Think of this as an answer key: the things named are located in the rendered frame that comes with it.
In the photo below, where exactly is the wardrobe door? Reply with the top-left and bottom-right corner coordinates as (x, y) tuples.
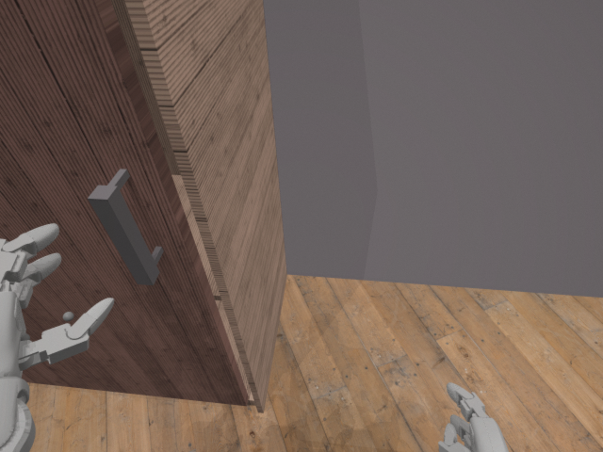
(0, 0), (249, 406)

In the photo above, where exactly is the handle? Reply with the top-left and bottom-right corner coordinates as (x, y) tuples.
(88, 169), (163, 285)

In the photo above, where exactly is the robot right hand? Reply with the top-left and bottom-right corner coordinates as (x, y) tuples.
(438, 382), (509, 452)

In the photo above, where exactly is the left robot forearm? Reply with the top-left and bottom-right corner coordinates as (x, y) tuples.
(0, 377), (36, 452)

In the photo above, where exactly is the robot left hand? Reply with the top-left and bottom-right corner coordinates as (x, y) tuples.
(0, 223), (114, 378)

